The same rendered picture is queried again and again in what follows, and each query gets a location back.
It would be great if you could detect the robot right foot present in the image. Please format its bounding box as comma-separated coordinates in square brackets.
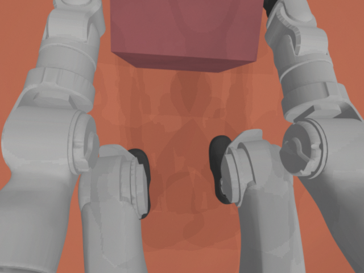
[209, 135, 232, 204]

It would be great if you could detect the carton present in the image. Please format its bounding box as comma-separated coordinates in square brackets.
[110, 0, 264, 73]

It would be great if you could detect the left robot forearm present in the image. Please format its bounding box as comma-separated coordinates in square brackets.
[1, 0, 106, 166]

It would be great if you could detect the left robot upper arm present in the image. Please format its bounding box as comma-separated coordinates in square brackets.
[0, 106, 100, 273]

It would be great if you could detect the right robot upper arm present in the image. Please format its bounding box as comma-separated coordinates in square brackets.
[279, 118, 364, 273]

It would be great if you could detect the right robot forearm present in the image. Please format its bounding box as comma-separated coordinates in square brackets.
[264, 0, 364, 123]

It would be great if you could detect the left robot thigh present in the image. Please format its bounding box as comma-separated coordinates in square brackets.
[81, 155, 148, 273]

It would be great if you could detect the right robot hand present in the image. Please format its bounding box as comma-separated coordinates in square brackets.
[263, 0, 277, 17]

